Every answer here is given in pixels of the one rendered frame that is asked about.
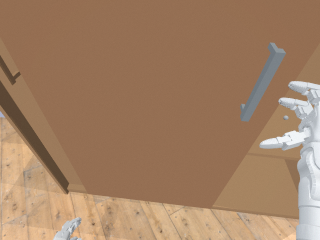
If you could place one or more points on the robot right hand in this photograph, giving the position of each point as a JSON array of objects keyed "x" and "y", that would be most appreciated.
[{"x": 309, "y": 117}]

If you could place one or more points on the robot left hand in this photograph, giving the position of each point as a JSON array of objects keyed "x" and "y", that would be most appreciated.
[{"x": 67, "y": 230}]

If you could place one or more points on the handle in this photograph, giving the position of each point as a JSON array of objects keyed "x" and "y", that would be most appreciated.
[
  {"x": 6, "y": 74},
  {"x": 273, "y": 62}
]

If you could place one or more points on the right robot forearm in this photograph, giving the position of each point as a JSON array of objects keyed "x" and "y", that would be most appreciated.
[{"x": 309, "y": 192}]

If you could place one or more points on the wardrobe door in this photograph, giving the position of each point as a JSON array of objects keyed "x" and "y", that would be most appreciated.
[
  {"x": 27, "y": 104},
  {"x": 144, "y": 96}
]

